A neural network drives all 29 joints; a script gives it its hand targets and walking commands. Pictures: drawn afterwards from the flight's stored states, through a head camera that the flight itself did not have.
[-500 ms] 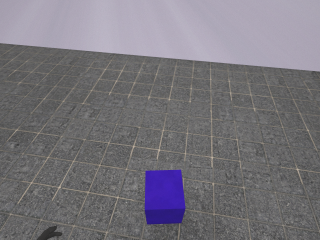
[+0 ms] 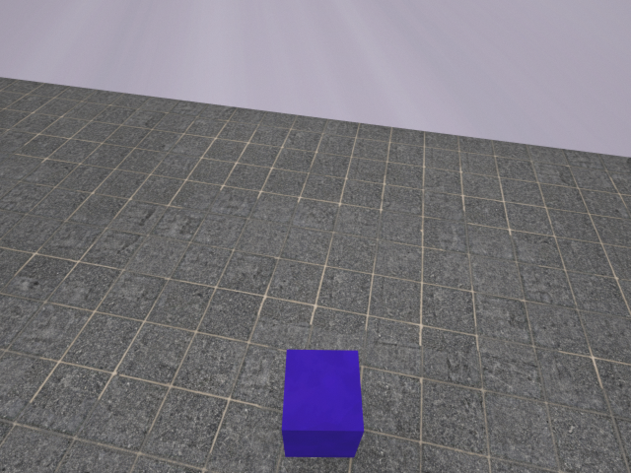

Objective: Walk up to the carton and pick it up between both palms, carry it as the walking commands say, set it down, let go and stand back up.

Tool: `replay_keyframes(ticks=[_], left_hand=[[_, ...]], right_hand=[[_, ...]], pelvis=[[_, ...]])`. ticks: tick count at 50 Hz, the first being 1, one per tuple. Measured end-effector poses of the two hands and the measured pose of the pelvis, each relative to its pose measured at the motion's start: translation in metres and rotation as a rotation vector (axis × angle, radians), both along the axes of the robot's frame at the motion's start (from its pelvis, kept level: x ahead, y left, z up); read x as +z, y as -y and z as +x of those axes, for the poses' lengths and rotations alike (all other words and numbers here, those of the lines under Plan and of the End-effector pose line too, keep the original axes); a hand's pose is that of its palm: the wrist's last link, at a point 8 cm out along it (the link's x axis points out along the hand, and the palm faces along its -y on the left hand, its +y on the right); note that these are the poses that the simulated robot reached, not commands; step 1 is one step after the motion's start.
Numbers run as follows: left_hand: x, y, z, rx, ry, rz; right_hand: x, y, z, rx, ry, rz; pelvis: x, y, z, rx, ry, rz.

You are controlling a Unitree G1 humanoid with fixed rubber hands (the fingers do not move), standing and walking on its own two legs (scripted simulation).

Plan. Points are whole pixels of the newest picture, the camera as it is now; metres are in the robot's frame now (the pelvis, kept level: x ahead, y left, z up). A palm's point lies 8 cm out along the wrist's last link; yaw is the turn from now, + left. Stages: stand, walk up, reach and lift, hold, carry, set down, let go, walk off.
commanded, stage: walk up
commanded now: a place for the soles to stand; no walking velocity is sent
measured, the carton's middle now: (321, 404) +0.45 -0.02 -0.64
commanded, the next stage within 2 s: none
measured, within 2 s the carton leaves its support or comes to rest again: neither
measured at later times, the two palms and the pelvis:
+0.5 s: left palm out of the picture +0.14 +0.30 -0.11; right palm (540, 465) +0.19 -0.30 -0.11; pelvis +0.06 +0.00 +0.00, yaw +1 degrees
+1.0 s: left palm (80, 462) +0.18 +0.31 -0.10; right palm out of the picture +0.18 -0.29 -0.09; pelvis +0.06 +0.01 +0.01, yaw +2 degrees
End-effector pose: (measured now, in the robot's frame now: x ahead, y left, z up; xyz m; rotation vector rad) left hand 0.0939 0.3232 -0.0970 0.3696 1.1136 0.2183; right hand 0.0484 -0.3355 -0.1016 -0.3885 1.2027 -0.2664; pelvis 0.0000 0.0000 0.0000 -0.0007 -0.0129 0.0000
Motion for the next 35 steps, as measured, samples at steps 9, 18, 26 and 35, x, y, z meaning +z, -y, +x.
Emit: replay_keyframes(ticks=[9, 18, 26, 35], left_hand=[[-0.003, -0.004, -0.028, 0.09, -0.11, 0.01], [-0.02, 0.008, 0.017, 0.072, -0.04, -0.008], [-0.006, 0.025, 0.051, 0.032, -0.014, -0.022], [0.006, 0.019, 0.091, 0.02, 0.045, -0.015]], right_hand=[[0.005, -0.016, 0.078, 0.096, 0.056, 0.018], [-0.006, -0.035, 0.128, 0.104, 0.15, 0.05], [-0.004, -0.034, 0.146, 0.072, 0.153, 0.1], [0.0, -0.029, 0.14, 0.05, 0.1, 0.082]], pelvis=[[0.004, -0.002, 0.029, 0.014, 0.01, 0.031], [-0.01, 0.001, 0.048, 0.017, 0.025, 0.025], [0.001, 0.004, 0.061, 0.026, 0.01, 0.007], [0.007, 0.002, 0.067, 0.031, 0.007, 0.001]])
